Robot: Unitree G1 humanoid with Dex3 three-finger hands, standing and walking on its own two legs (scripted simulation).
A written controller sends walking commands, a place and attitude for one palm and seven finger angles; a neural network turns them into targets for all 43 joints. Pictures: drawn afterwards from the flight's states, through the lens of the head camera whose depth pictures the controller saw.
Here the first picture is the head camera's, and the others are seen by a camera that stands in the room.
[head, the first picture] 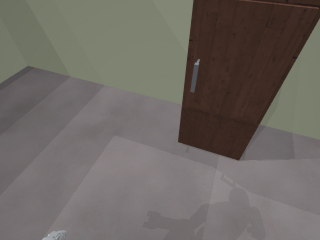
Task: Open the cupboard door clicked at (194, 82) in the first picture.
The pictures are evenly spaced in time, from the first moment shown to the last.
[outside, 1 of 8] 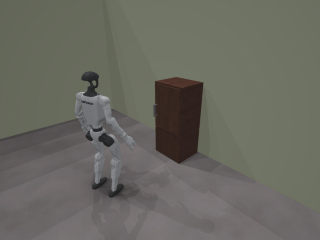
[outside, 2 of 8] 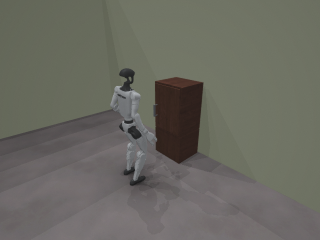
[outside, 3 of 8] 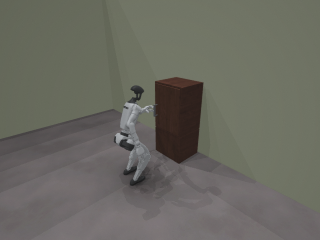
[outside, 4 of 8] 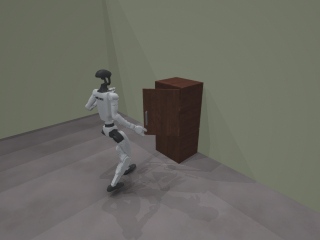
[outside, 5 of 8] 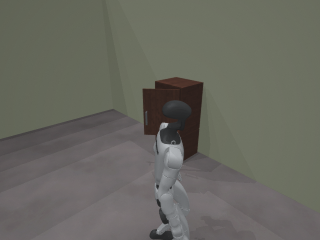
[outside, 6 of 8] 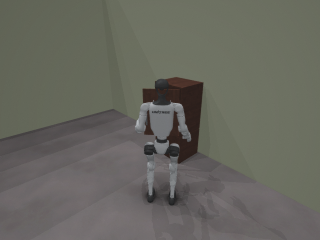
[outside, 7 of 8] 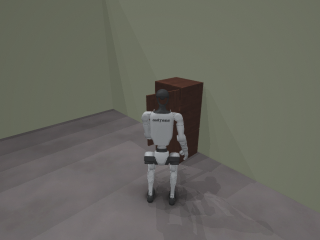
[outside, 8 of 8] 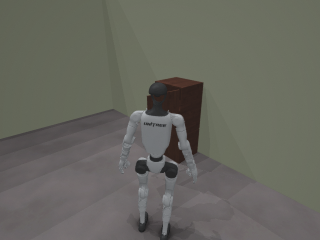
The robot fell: no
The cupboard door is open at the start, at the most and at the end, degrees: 0 84 83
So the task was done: yes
